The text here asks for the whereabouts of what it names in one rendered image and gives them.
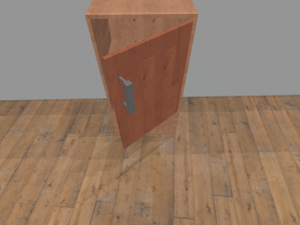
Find handle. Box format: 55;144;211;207
118;76;136;114

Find cupboard door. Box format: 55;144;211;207
102;20;193;149

